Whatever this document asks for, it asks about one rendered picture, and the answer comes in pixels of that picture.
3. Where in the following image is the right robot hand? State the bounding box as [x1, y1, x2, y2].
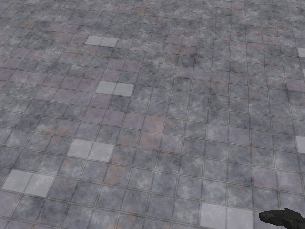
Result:
[259, 208, 305, 229]

